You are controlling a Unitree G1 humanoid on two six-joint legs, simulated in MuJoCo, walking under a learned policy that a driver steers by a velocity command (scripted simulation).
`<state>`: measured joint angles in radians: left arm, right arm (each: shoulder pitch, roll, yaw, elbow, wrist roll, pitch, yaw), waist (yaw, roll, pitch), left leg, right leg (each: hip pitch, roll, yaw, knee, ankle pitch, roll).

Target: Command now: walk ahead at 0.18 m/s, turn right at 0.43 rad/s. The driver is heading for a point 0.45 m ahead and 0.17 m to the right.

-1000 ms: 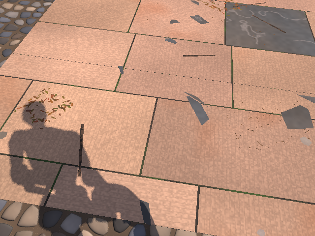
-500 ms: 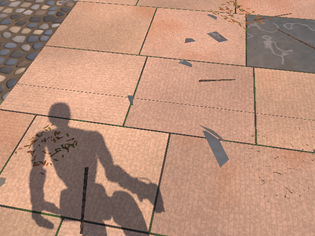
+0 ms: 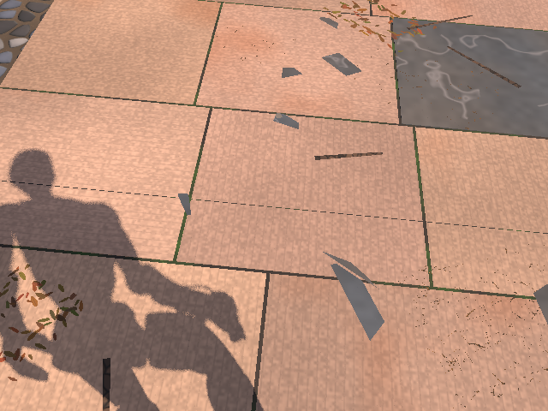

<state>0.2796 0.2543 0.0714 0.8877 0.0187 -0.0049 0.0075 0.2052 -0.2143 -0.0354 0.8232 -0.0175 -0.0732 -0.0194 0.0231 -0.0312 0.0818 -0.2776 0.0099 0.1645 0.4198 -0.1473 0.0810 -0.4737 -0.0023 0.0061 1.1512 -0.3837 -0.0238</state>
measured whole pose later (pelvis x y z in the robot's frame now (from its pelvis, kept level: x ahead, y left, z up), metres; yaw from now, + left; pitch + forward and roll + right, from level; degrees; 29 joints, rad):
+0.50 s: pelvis +0.05 -0.04 +0.00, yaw -17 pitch +1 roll +1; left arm 0.21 0.26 0.07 0.74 0.01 0.04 0.01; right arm 0.19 -0.27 -0.06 0.78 -0.03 0.04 -0.02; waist 0.00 0.03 0.05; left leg -0.48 0.03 0.03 1.07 -0.44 -0.04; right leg -0.30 0.06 0.00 0.47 -0.18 -0.08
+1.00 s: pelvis +0.06 +0.00 +0.00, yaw -27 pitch +0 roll -1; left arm 0.21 0.27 0.06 0.78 0.02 0.06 -0.01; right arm 0.22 -0.22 -0.02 0.75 -0.02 0.01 -0.03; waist 0.00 -0.04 0.04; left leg -0.20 -0.01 0.01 0.43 -0.22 0.04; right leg -0.34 0.09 0.11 0.83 -0.43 0.02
